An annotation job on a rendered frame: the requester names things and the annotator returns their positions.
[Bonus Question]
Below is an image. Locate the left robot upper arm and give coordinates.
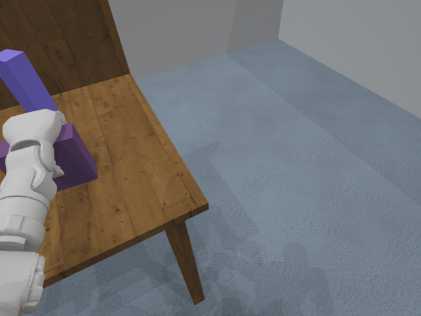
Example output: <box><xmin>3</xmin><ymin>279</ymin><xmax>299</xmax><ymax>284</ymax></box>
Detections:
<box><xmin>0</xmin><ymin>251</ymin><xmax>45</xmax><ymax>316</ymax></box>

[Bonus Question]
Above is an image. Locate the sponge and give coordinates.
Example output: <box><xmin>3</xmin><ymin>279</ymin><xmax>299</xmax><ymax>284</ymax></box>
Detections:
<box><xmin>0</xmin><ymin>122</ymin><xmax>98</xmax><ymax>192</ymax></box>

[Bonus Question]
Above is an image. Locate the table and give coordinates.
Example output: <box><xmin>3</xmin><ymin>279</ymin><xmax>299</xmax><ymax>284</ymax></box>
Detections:
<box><xmin>0</xmin><ymin>0</ymin><xmax>209</xmax><ymax>305</ymax></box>

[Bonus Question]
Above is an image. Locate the left robot hand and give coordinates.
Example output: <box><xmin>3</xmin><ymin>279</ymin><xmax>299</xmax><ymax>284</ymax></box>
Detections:
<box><xmin>3</xmin><ymin>109</ymin><xmax>67</xmax><ymax>178</ymax></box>

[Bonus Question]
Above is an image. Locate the left robot forearm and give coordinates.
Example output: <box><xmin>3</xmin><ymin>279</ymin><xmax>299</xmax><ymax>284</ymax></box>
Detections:
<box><xmin>0</xmin><ymin>136</ymin><xmax>57</xmax><ymax>252</ymax></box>

